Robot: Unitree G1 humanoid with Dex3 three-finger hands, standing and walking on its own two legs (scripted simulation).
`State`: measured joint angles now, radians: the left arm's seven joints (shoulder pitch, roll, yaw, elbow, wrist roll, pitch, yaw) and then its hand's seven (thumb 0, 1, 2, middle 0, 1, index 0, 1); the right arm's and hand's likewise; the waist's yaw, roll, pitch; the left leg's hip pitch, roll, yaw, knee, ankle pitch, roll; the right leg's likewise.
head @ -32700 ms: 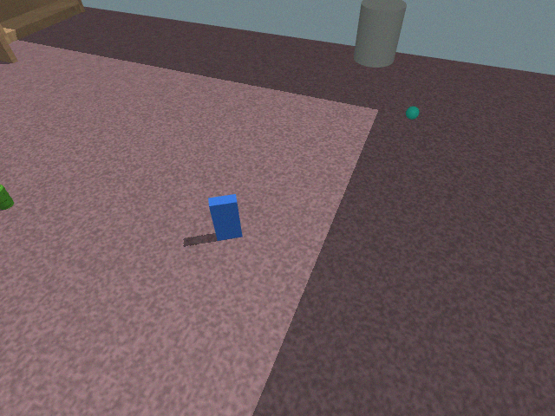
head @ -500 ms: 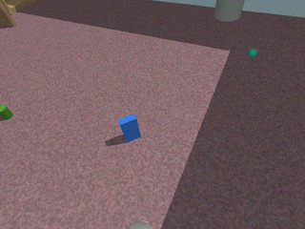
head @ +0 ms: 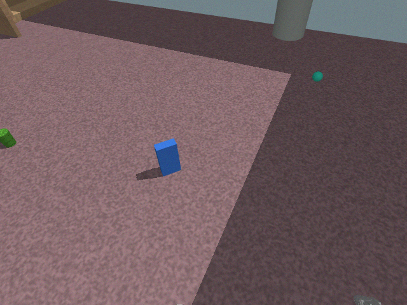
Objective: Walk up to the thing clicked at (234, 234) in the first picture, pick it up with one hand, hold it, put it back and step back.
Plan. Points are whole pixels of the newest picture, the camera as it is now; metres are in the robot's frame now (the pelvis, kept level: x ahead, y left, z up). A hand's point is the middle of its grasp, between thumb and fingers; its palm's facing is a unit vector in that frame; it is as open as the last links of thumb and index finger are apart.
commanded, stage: step back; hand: left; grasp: from the side
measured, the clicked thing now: (168, 158) +1.01 +0.29 -0.64
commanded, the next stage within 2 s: stand in 0.86 s
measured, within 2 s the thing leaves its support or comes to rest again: neither
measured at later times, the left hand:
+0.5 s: hand out of the picture +0.06 +0.29 -0.14, palm faces +0.04 -0.93 -0.38, open 7.4 cm
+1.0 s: hand out of the picture +0.11 +0.29 -0.14, palm faces +0.04 -0.93 -0.36, open 7.4 cm
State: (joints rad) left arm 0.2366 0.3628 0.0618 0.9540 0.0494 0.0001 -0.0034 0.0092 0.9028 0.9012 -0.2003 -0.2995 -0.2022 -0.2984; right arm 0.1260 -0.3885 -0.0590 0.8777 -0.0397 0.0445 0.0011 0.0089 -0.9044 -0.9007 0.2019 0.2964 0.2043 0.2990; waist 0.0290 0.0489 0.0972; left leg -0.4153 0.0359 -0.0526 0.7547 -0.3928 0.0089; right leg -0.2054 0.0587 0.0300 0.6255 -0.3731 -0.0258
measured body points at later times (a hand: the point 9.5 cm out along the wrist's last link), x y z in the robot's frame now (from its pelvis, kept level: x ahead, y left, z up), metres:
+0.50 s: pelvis +0.00 +0.02 +0.01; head +0.01 +0.02 +0.46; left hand +0.05 +0.34 -0.11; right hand +0.08 -0.28 -0.12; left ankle +0.01 +0.14 -0.72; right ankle -0.02 -0.11 -0.72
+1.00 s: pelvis +0.04 +0.03 +0.01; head +0.07 +0.03 +0.46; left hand +0.10 +0.34 -0.12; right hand +0.16 -0.26 -0.11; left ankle +0.04 +0.14 -0.72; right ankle +0.02 -0.11 -0.72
